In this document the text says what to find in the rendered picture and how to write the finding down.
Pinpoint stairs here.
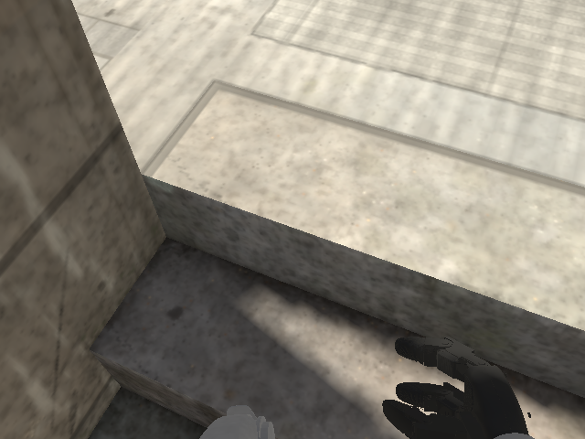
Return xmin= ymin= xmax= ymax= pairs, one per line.
xmin=88 ymin=175 xmax=585 ymax=439

